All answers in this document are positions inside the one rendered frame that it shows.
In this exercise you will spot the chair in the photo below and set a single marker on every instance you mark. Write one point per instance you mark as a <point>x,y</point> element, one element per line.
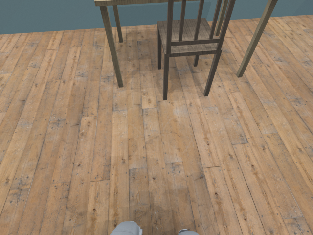
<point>187,37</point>

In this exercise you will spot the table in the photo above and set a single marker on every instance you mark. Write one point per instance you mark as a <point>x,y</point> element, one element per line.
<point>107,24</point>

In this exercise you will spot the robot left thigh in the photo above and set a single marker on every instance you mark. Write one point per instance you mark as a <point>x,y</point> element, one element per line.
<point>127,228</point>

